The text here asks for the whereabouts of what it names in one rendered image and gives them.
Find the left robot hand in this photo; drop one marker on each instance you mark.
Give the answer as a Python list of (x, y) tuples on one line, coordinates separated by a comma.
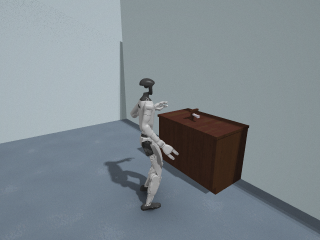
[(158, 107)]

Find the humanoid robot head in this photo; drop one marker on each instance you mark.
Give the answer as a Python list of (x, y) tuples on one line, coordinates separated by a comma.
[(147, 83)]

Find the robot left upper arm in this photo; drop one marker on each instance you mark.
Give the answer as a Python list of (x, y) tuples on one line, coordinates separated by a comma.
[(134, 113)]

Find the robot right forearm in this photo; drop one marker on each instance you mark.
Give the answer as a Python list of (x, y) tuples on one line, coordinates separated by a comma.
[(150, 133)]

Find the counter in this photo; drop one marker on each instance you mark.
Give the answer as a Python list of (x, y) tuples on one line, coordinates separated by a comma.
[(211, 149)]

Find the robot right upper arm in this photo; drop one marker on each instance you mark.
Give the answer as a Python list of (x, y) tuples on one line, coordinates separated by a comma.
[(148, 108)]

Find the left robot thigh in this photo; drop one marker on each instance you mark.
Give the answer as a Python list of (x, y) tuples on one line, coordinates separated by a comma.
[(158, 149)]

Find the right robot hand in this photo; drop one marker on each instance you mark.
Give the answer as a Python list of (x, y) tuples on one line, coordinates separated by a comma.
[(167, 149)]

